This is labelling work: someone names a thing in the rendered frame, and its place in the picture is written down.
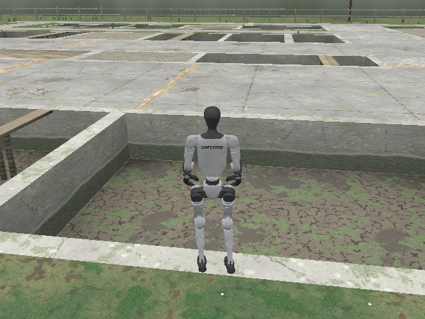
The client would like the robot left forearm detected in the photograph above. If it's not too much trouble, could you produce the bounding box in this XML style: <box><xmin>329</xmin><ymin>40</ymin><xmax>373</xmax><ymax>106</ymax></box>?
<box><xmin>183</xmin><ymin>161</ymin><xmax>192</xmax><ymax>179</ymax></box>

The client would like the robot right forearm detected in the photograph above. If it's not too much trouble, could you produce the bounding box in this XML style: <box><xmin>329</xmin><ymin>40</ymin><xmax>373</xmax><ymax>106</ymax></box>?
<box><xmin>233</xmin><ymin>163</ymin><xmax>242</xmax><ymax>179</ymax></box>

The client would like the right robot upper arm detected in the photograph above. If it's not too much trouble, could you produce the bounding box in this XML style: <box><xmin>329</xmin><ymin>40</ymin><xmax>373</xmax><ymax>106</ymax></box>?
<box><xmin>226</xmin><ymin>135</ymin><xmax>240</xmax><ymax>171</ymax></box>

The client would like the right robot hand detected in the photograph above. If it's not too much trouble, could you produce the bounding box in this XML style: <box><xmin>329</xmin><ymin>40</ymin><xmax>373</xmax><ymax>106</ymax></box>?
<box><xmin>226</xmin><ymin>175</ymin><xmax>241</xmax><ymax>187</ymax></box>

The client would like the robot left foot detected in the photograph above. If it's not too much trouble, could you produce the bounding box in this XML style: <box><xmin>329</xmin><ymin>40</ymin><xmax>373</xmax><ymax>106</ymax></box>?
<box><xmin>197</xmin><ymin>256</ymin><xmax>207</xmax><ymax>272</ymax></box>

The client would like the left robot upper arm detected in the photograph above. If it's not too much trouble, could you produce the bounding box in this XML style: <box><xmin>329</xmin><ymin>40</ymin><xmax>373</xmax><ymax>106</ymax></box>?
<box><xmin>184</xmin><ymin>135</ymin><xmax>199</xmax><ymax>171</ymax></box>

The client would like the left robot hand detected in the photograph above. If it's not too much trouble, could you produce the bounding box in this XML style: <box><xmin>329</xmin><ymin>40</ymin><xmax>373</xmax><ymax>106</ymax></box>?
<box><xmin>183</xmin><ymin>175</ymin><xmax>199</xmax><ymax>186</ymax></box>

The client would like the humanoid robot head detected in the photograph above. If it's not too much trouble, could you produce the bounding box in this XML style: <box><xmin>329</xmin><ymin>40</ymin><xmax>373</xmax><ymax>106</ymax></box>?
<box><xmin>201</xmin><ymin>106</ymin><xmax>224</xmax><ymax>139</ymax></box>

